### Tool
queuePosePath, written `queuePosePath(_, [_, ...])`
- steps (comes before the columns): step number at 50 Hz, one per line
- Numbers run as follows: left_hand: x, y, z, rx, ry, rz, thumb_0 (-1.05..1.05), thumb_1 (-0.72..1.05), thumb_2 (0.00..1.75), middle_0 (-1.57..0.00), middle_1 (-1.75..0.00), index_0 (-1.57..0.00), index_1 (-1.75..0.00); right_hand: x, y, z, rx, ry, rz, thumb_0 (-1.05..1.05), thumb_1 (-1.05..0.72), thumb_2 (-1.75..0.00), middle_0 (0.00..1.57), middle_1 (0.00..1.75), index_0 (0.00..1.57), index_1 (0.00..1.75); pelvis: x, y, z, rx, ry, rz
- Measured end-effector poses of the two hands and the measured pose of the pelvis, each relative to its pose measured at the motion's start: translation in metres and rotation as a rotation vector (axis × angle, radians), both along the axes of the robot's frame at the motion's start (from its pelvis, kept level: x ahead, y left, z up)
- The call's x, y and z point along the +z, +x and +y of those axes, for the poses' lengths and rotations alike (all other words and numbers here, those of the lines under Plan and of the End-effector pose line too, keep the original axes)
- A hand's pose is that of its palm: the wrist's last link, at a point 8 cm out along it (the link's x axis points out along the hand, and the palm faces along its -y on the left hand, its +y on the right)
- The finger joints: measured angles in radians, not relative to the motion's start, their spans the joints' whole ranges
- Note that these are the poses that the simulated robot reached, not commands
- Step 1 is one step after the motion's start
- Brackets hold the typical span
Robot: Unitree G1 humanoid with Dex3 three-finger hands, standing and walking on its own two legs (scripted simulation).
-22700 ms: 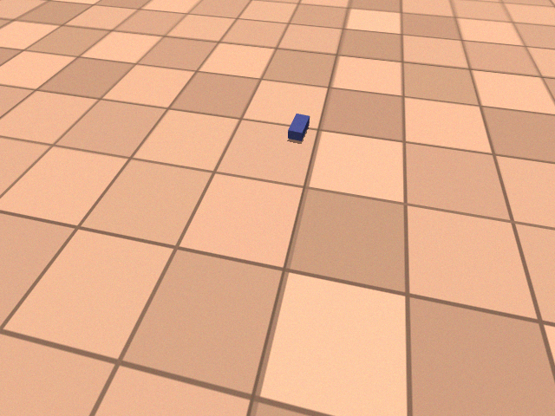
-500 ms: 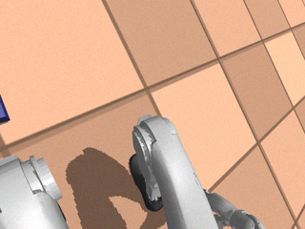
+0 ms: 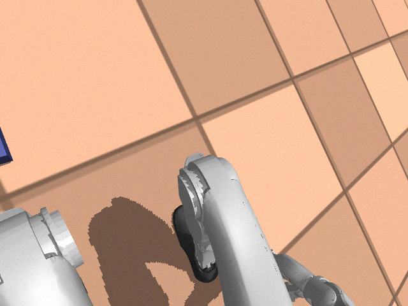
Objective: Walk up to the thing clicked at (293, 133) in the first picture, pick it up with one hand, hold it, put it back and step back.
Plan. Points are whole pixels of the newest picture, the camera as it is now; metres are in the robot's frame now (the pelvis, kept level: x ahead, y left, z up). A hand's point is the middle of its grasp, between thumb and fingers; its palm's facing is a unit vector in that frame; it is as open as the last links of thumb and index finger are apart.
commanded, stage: settle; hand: left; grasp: from above
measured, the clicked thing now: out of the picture +0.43 +0.33 -0.26
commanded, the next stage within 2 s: lift in 1.02 s
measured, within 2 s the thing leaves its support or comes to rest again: leaves its support in 0.46 s
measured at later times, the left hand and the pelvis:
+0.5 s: hand out of the picture +0.43 +0.33 -0.22, palm faces -0.39 -0.15 -0.91, open 11.0 cm; pelvis +0.00 +0.00 +0.00, yaw +1 degrees
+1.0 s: hand out of the picture +0.41 +0.34 -0.12, palm faces -0.45 -0.11 -0.89, open 11.0 cm; pelvis -0.01 -0.01 +0.04, yaw +5 degrees
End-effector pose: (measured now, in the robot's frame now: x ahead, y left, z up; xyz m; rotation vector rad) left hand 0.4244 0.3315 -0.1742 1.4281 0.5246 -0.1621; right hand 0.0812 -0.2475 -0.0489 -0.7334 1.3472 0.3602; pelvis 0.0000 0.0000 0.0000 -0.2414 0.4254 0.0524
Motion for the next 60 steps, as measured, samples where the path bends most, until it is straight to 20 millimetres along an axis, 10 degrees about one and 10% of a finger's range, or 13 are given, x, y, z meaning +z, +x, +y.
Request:
queuePosePath(23, [0.006, 0.004, 0.007, 0.006, 0.003, -0.005, 0.0, -0.16, 0.6, -0.58, -0.71, -0.62, -0.63, 0.002, -0.011, -0.006, -0.081, -0.015, 0.015, 0.01, -0.92, -0.9, 0.2, 0.3, 0.2, 0.3, 0.0, 0.003, 0.0, 0.008, 0.001, 0.027])
queuePosePath(42, [0.09, -0.003, 0.011, -0.015, 0.048, 0.018, -0.01, -0.15, 0.56, -0.63, -0.63, -0.67, -0.55, 0.001, 0.034, -0.007, -0.21, 0.073, -0.116, 0.01, -0.92, -0.9, 0.2, 0.3, 0.2, 0.3, 0.029, -0.001, -0.002, 0.051, 0.033, 0.115])
queuePosePath(60, [0.125, -0.009, 0.007, -0.05, 0.044, 0.012, -0.01, -0.18, 0.58, -0.66, -0.61, -0.7, -0.53, 0.009, -0.003, -0.025, -0.314, 0.003, -0.069, 0.01, -0.92, -0.9, 0.2, 0.3, 0.2, 0.3, 0.042, -0.009, -0.01, 0.07, 0.064, 0.122])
